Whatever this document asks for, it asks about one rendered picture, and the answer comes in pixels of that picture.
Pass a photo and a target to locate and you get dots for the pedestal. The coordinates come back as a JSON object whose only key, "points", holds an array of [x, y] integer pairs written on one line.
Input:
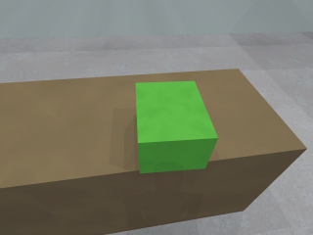
{"points": [[69, 156]]}

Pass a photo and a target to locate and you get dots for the carton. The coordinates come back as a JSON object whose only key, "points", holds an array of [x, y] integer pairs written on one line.
{"points": [[174, 129]]}

